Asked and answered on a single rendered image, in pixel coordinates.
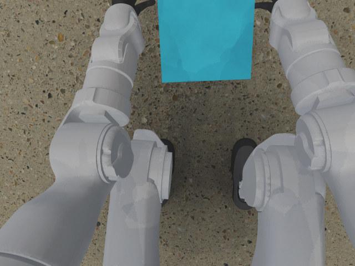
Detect robot right hand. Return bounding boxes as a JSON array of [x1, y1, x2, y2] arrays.
[[255, 0, 278, 13]]

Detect robot right upper arm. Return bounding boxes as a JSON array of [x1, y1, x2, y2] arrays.
[[294, 102, 355, 250]]

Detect right robot thigh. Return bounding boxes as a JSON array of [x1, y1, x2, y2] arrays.
[[246, 145, 325, 266]]

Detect left robot thigh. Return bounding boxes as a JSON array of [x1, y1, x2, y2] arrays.
[[103, 139, 173, 266]]

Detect robot left hand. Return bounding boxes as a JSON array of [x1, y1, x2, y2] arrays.
[[112, 0, 156, 16]]

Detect left robot forearm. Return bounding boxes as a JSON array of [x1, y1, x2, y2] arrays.
[[49, 3, 145, 160]]

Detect robot thigh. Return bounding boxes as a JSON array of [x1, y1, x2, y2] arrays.
[[103, 139, 173, 266], [246, 145, 325, 266]]

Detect carton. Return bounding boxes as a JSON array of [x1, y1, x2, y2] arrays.
[[158, 0, 255, 83]]

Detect right robot forearm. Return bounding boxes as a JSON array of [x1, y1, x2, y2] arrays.
[[268, 0, 355, 116]]

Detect robot left upper arm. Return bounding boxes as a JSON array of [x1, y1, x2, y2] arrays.
[[0, 122, 134, 266]]

